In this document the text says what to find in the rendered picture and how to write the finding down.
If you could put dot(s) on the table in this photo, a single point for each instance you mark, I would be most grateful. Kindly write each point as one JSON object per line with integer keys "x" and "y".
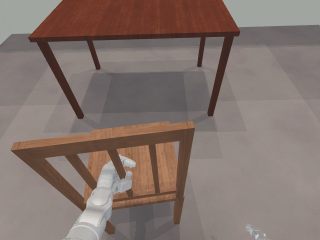
{"x": 98, "y": 20}

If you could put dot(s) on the right robot hand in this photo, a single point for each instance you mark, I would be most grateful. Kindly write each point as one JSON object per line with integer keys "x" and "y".
{"x": 256, "y": 233}

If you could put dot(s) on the left robot hand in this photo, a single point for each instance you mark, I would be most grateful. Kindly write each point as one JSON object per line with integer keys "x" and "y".
{"x": 109, "y": 177}

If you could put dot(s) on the chair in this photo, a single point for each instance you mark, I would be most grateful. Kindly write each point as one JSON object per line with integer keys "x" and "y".
{"x": 156, "y": 178}

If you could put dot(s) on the left robot forearm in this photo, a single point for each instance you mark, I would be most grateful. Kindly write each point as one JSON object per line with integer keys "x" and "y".
{"x": 92, "y": 222}

